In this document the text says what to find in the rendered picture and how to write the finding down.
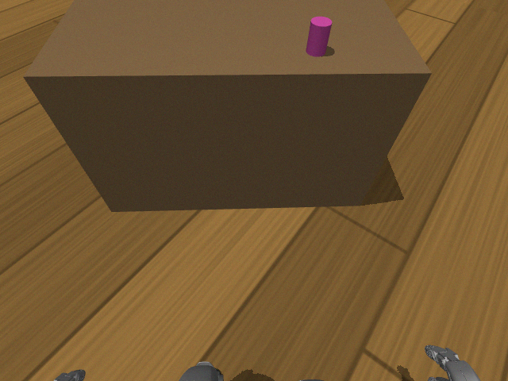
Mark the can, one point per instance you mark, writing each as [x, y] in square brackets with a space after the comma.
[318, 36]

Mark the right robot hand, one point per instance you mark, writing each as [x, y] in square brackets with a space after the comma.
[457, 370]

